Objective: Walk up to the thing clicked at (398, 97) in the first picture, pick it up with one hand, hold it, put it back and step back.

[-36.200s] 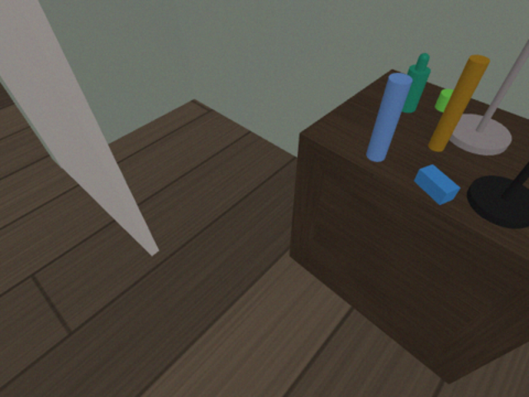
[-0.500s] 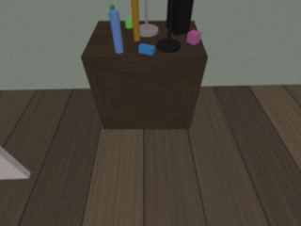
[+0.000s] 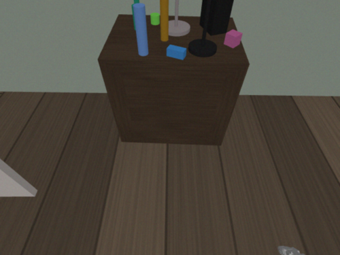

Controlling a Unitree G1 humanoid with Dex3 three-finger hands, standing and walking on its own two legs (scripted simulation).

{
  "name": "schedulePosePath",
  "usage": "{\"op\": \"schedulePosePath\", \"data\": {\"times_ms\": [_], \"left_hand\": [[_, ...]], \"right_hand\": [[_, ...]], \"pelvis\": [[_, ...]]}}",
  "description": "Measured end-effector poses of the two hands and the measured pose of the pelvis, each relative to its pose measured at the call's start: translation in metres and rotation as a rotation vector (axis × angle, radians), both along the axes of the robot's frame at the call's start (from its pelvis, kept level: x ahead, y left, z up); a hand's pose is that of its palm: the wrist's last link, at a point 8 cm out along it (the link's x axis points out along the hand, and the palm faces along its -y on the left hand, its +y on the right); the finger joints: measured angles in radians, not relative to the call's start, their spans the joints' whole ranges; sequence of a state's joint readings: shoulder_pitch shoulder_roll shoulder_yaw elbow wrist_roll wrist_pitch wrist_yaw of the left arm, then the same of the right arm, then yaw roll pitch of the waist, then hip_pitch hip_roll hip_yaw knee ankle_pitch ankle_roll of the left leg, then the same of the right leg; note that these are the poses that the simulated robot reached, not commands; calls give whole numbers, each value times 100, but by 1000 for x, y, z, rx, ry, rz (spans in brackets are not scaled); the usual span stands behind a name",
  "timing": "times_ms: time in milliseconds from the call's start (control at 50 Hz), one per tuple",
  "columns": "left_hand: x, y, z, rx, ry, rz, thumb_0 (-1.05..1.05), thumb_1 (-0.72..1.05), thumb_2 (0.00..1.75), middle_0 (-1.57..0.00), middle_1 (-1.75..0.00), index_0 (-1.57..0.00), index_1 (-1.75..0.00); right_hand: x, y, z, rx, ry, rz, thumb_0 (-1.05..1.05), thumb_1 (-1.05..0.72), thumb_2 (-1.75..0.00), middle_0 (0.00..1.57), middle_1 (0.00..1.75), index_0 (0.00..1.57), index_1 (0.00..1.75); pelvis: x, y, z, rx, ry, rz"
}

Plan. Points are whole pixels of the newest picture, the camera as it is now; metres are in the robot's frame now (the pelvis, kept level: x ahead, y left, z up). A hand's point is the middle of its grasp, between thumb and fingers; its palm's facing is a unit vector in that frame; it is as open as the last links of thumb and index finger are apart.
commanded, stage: step back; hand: left
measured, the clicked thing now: (141, 31) +1.02 +0.16 +0.02
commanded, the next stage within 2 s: stand in 0.14 s
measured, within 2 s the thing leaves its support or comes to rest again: neither
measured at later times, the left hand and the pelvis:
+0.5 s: hand out of the picture +0.09 +0.25 -0.14, palm faces -0.03 -0.94 -0.34, open 7.4 cm; pelvis +0.00 +0.00 +0.02, yaw -1 degrees
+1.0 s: hand out of the picture +0.06 +0.25 -0.14, palm faces -0.04 -0.94 -0.34, open 7.4 cm; pelvis -0.01 +0.00 +0.02, yaw -1 degrees
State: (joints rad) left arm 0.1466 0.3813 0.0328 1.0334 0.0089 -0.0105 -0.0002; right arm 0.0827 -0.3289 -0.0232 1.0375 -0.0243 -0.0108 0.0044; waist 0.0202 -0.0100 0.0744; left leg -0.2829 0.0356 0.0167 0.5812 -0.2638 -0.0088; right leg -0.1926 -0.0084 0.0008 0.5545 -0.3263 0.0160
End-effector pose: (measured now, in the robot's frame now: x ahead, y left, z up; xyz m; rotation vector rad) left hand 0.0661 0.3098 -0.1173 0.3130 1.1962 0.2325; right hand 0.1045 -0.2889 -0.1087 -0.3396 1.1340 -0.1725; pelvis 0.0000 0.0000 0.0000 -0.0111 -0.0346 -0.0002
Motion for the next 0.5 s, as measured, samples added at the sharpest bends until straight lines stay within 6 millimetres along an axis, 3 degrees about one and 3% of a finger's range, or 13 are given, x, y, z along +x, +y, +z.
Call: {"op": "schedulePosePath", "data": {"times_ms": [120, 220, 500], "left_hand": [[21, -2, 9, 6, -29, -13, 1, 90, 90, -20, -30, -21, -30], [30, -7, 15, -4, -42, -27, 1, 90, 90, -20, -30, -21, -30], [22, -18, 16, -25, -9, -51, 1, 90, 90, -20, -30, -21, -30]], "right_hand": [[19, 5, 4, 20, -37, -8, 0, -90, -89, 21, 30, 20, 30], [20, 3, 8, 28, -44, -14, 0, -90, -89, 21, 30, 20, 30], [-28, -12, 9, 14, 49, -72, 0, -90, -89, 20, 30, 20, 30]], "pelvis": [[4, 1, 5, 4, -4, -11], [4, 1, 9, 9, -11, -11], [-2, -1, 16, 8, -21, -10]]}}
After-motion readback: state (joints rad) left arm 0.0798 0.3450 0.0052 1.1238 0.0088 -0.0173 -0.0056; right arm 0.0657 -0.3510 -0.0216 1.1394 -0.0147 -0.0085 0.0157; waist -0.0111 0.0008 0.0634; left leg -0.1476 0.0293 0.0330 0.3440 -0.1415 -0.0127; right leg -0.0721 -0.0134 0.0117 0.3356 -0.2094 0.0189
